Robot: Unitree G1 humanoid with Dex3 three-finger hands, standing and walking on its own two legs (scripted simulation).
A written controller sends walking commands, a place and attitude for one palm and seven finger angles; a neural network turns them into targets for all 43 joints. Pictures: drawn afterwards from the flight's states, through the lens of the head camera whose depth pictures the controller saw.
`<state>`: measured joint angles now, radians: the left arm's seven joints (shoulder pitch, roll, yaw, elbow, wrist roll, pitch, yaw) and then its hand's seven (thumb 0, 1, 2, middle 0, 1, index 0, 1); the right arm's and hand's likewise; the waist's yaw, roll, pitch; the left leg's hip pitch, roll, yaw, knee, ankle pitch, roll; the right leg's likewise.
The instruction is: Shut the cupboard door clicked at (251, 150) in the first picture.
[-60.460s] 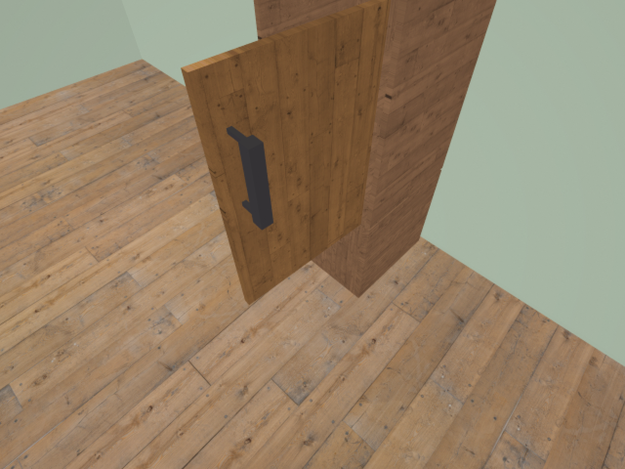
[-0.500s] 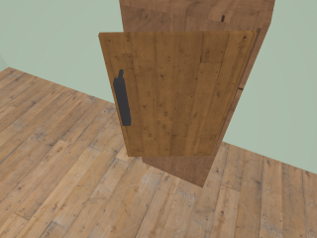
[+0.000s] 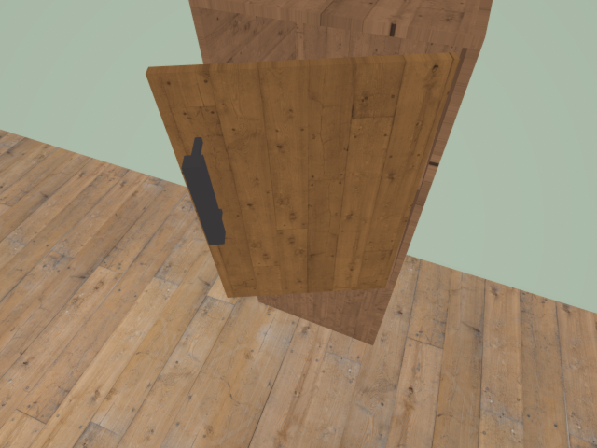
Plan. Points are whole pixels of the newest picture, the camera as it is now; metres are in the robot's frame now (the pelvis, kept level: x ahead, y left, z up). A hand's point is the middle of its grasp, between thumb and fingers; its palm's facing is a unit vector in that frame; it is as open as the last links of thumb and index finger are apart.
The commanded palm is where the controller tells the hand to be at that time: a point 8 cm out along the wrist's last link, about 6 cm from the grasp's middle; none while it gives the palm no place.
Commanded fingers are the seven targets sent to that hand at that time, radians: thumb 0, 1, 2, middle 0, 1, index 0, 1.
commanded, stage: look again from close up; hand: left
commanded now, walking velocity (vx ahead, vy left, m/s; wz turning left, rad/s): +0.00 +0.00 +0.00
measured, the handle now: (208, 193) +0.47 +0.17 +0.06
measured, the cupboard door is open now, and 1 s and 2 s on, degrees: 26 26 26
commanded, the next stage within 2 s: raise the hand and make a fist in 0.38 s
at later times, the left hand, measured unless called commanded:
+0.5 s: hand out of the picture +0.05 +0.15 -0.17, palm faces +0.03 -0.97 -0.23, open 7.3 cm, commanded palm +0.10 +0.20 -0.07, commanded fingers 0.00 0.90 0.90 -0.22 -0.32 -0.22 -0.32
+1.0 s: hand out of the picture +0.11 +0.16 -0.04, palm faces +0.17 -0.98 -0.03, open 5.7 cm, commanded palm +0.11 +0.21 -0.02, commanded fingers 0.00 0.90 0.90 -0.68 -0.82 -0.68 -0.82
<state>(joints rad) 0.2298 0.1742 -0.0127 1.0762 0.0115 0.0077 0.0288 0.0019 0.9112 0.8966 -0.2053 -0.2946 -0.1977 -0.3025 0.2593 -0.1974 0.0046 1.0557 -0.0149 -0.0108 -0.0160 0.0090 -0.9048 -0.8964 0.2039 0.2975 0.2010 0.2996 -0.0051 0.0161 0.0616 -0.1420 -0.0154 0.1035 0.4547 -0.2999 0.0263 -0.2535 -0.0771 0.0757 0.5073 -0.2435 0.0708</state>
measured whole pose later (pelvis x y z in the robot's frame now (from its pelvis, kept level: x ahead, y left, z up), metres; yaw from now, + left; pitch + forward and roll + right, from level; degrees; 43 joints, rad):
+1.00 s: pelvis -0.06 -0.05 -0.10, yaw +6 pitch +11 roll -1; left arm 0.44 0.20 0.15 -0.05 -0.29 -0.45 -0.27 0.02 0.90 0.90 -0.51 -0.63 -0.50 -0.63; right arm 0.16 -0.26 -0.02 0.47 0.02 -0.29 -0.07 0.01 -0.90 -0.90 0.20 0.30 0.20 0.30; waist 0.07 0.00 -0.09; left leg -0.88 0.04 -0.06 1.23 -0.55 -0.04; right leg -0.90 -0.05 -0.07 1.20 -0.49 0.00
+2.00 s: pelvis -0.01 -0.04 -0.04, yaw +7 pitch +6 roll -1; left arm 0.34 0.25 0.20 -0.16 -0.30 -0.16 -0.26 0.01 0.90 0.90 -1.29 -1.48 -1.29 -1.49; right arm 0.28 -0.25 0.05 0.52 0.03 -0.21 -0.07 0.02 -0.90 -0.90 0.21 0.30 0.20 0.30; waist 0.03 0.05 -0.07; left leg -0.51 0.04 -0.05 0.88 -0.47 -0.04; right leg -0.53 -0.04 -0.07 0.85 -0.42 0.01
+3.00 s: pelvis -0.01 -0.04 -0.03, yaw +5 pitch +5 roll +0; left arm -0.03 0.19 0.13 0.14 -0.21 -0.13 -0.14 0.01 0.90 0.90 -1.30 -1.50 -1.30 -1.50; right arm 0.27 -0.24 0.05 0.59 0.02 -0.19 -0.05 0.02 -0.90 -0.90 0.21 0.30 0.20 0.30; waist 0.00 0.04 -0.05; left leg -0.46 0.03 -0.01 0.78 -0.41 -0.03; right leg -0.51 -0.05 -0.03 0.79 -0.37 0.01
